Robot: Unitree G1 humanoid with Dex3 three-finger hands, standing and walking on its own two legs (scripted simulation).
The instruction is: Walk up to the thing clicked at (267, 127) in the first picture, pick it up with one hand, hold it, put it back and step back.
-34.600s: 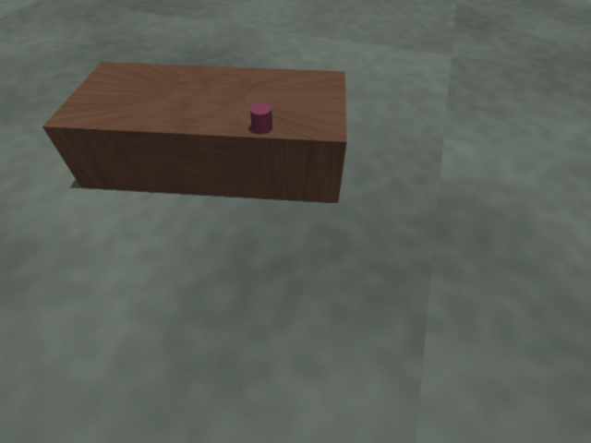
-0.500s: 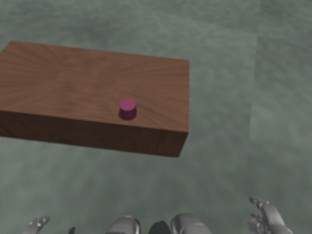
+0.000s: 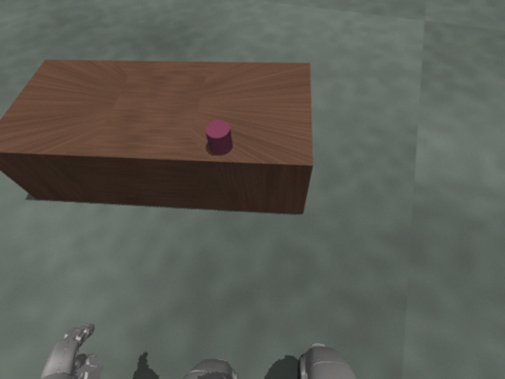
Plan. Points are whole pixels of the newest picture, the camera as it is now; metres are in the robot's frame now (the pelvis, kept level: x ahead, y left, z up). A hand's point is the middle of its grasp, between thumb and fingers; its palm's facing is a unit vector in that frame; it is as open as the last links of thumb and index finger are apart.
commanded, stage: step back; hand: left
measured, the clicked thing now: (219, 137) +0.86 +0.13 -0.35
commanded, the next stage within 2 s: stand in 1.64 s
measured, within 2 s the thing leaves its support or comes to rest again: neither
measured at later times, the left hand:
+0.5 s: hand out of the picture -0.08 +0.27 -0.14, palm faces -0.09 -0.91 -0.40, open 7.4 cm
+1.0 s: hand out of the picture -0.16 +0.29 -0.15, palm faces -0.06 -0.94 -0.35, open 7.4 cm
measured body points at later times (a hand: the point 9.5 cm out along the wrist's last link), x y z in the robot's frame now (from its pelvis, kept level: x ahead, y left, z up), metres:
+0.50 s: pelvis -0.16 +0.01 +0.00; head -0.11 +0.00 +0.45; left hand -0.07 +0.32 -0.12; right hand -0.04 -0.31 -0.11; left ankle -0.09 +0.13 -0.69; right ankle -0.17 -0.11 -0.72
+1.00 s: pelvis -0.23 +0.02 +0.01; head -0.22 +0.04 +0.46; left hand -0.15 +0.34 -0.12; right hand -0.18 -0.29 -0.10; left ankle -0.25 +0.13 -0.72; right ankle -0.24 -0.12 -0.72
